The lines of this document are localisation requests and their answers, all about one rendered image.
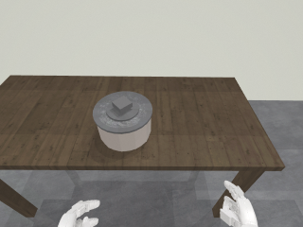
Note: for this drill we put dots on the pot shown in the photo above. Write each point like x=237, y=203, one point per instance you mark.
x=126, y=141

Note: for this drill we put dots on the knob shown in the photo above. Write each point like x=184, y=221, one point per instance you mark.
x=122, y=104

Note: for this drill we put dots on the left robot hand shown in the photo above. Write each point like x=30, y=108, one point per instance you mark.
x=69, y=219

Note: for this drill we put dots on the table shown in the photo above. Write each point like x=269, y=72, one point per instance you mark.
x=197, y=124

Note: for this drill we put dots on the lid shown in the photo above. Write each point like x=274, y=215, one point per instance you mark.
x=111, y=120

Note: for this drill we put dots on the right robot hand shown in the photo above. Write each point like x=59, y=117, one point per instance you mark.
x=237, y=213

